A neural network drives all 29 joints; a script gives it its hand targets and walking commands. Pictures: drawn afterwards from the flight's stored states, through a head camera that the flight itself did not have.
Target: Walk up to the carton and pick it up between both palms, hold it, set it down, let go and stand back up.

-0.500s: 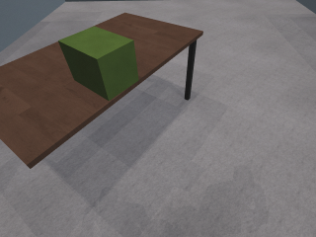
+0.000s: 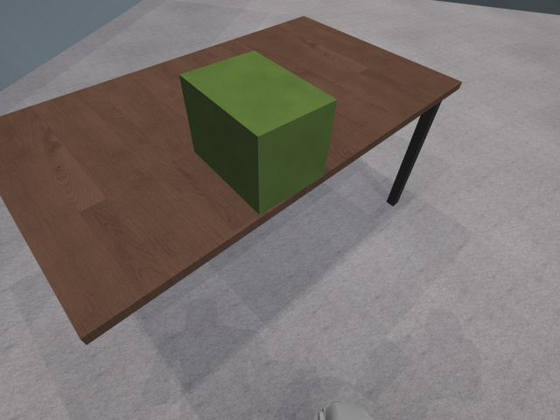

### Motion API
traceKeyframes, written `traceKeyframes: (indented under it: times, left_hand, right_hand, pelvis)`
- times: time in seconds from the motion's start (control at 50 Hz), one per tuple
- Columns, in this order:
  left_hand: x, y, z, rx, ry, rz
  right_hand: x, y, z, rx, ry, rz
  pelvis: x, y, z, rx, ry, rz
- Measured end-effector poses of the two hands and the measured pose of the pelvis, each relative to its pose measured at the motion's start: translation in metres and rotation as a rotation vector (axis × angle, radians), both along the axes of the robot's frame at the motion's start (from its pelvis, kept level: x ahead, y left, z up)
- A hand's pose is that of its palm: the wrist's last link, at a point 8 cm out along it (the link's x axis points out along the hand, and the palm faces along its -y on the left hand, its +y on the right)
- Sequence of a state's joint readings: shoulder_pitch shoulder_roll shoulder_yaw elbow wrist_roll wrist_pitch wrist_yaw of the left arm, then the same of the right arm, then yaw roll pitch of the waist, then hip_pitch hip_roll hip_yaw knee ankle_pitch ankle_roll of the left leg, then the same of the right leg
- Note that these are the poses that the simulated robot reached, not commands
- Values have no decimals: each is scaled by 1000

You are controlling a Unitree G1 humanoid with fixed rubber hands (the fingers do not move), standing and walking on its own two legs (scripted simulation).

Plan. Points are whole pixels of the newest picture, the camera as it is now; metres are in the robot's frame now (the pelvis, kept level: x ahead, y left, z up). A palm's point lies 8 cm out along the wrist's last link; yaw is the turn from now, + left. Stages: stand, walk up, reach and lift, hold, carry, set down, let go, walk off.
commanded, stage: walk up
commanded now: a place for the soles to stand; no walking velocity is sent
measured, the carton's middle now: (256, 129) +0.73 +0.03 -0.01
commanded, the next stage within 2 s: none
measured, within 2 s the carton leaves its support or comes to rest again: neither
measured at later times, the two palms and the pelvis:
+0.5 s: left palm out of the picture +0.13 +0.33 -0.13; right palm (372, 311) +0.32 -0.17 -0.10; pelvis +0.17 +0.06 -0.01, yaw +6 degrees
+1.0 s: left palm (77, 366) +0.25 +0.32 -0.11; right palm (381, 308) +0.32 -0.19 -0.10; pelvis +0.22 +0.06 +0.01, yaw +1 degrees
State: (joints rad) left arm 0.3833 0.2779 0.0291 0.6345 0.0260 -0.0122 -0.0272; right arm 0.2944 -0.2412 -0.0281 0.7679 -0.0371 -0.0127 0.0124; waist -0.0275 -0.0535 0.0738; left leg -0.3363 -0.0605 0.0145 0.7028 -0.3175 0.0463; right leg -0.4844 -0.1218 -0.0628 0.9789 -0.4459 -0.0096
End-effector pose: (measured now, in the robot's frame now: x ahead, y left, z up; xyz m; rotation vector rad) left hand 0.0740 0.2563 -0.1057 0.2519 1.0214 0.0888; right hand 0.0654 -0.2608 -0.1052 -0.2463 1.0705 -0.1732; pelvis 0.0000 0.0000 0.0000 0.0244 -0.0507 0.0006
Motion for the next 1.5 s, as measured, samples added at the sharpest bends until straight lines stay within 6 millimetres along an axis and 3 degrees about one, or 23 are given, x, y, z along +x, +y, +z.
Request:
traceKeyframes:
  times: [0.1, 0.18, 0.32, 0.4, 0.46, 0.54, 0.72, 0.86, 1.0, 1.14, 1.38, 1.44, 1.5]
  left_hand:
    - [50, -15, 9, 14, -97, -3]
    - [56, -10, 12, 51, -75, 64]
    - [34, 18, 18, 61, 100, 182]
    - [31, 44, 5, 46, 182, 228]
    - [40, 64, -14, 35, 239, 227]
    - [75, 78, -23, 34, 250, 208]
    - [176, 71, -12, 17, 97, 116]
    - [176, 65, -8, 11, 143, 137]
    - [177, 62, -3, -10, 180, 128]
    - [178, 59, -2, -22, 166, 133]
    - [180, 55, 1, -21, 169, 123]
    - [181, 55, 1, -9, 186, 87]
    - [184, 53, -2, 7, 195, 63]
  right_hand:
    - [18, -7, -21, 45, 61, -8]
    - [49, -2, -28, 60, 126, 52]
    - [140, 28, -5, 86, 67, 146]
    - [200, 57, 3, 63, -15, 197]
    - [237, 77, 0, 28, -84, 208]
    - [260, 91, 6, 5, -112, 180]
    - [268, 86, 7, 0, -93, 122]
    - [264, 72, -7, 35, -43, 71]
    - [256, 69, 5, 23, -23, 69]
    - [260, 62, 15, 6, -30, 67]
    - [264, 59, 16, 11, -49, 53]
    - [259, 58, 15, -6, -45, 56]
    - [238, 46, 11, -71, 13, 72]
  pelvis:
    - [41, -8, -7, -20, -7, 23]
    - [70, -5, -5, -31, -23, 58]
    - [117, 16, 13, -36, -16, 95]
    - [146, 37, 7, -37, -7, 96]
    - [165, 55, -7, -29, -5, 100]
    - [181, 63, -8, -26, -9, 98]
    - [204, 65, -2, -17, -4, 61]
    - [211, 61, -2, -27, -1, 34]
    - [217, 60, 10, -22, 18, 19]
    - [220, 57, 14, -20, 24, 10]
    - [224, 54, 16, -21, 32, -7]
    - [225, 53, 15, -17, 35, 3]
    - [225, 43, 12, -11, 37, 35]
